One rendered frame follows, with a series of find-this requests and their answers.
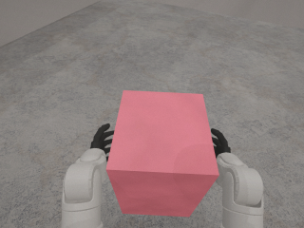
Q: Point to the carton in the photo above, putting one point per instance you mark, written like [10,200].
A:
[162,160]

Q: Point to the robot left forearm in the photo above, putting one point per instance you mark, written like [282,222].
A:
[82,191]

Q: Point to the robot right forearm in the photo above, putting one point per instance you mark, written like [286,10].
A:
[242,193]

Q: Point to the left robot hand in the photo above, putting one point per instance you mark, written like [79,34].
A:
[99,139]

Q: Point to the right robot hand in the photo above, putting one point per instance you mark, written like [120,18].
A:
[220,142]

